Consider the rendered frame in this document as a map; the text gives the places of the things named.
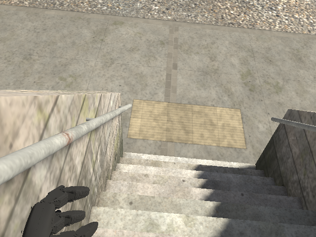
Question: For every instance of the stairs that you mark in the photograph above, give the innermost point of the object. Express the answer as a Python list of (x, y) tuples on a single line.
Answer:
[(165, 196)]

